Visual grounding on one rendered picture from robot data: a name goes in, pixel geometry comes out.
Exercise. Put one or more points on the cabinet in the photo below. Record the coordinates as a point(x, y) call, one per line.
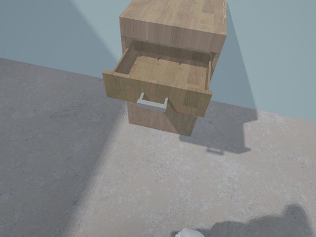
point(199, 25)

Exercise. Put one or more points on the handle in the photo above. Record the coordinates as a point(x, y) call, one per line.
point(151, 105)

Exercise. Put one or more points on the drawer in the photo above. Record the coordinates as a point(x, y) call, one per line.
point(160, 72)

